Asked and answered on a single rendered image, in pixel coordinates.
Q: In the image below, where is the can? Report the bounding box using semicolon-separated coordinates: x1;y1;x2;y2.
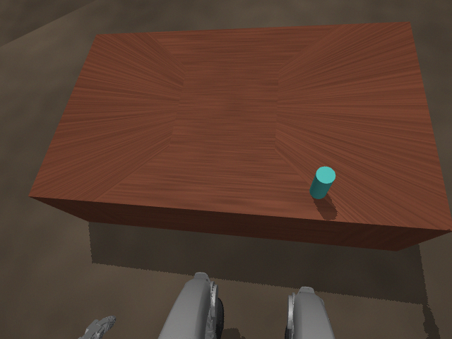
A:
309;167;335;199

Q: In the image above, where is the left robot hand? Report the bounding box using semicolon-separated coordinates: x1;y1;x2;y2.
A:
78;316;116;339

